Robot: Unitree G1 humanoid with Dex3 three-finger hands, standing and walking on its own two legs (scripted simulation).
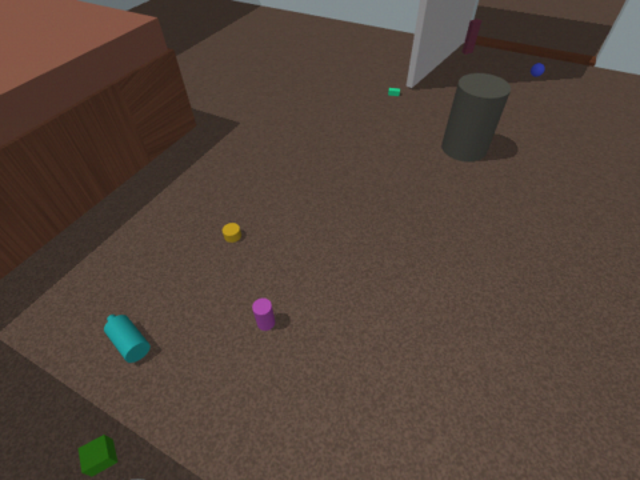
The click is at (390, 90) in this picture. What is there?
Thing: small brick
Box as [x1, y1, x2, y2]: [388, 88, 399, 95]
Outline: 389,88 388,94 398,95 399,89
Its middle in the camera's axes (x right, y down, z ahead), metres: +0.46 -0.92 +2.42
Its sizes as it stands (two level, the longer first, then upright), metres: 0.070 0.037 0.032
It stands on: the floor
